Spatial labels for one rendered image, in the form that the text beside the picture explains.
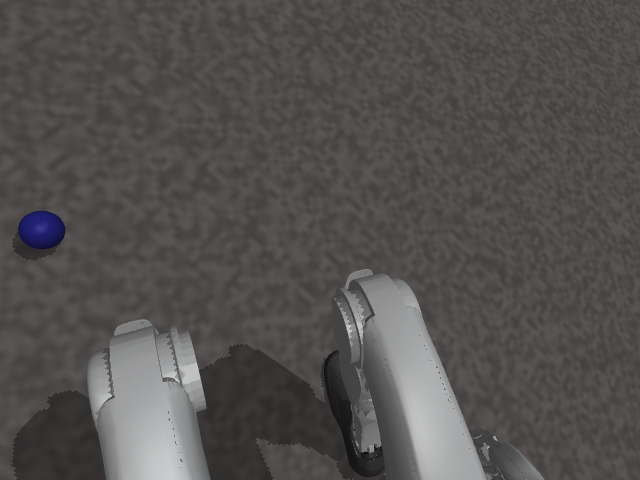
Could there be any ball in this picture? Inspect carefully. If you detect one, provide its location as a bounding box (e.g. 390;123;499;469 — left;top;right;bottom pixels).
18;211;65;249

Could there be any right robot hand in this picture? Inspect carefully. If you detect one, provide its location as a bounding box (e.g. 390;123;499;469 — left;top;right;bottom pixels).
469;428;545;480

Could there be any right robot foot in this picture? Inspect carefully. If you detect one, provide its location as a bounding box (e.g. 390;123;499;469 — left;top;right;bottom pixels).
324;350;385;477

